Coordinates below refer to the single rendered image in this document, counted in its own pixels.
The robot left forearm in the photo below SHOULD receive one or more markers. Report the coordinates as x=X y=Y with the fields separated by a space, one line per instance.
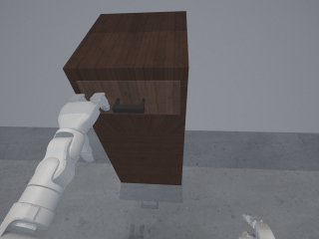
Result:
x=35 y=210

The right robot hand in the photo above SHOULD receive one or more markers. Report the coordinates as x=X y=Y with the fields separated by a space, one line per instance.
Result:
x=262 y=230

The drawer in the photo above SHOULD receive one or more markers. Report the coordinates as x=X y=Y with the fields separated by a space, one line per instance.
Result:
x=162 y=97

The left robot hand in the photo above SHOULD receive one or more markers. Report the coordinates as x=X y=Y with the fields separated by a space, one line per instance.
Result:
x=80 y=114

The cabinet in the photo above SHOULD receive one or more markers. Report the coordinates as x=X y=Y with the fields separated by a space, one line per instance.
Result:
x=145 y=46

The handle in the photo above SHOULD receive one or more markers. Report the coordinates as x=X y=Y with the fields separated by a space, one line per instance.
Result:
x=128 y=109

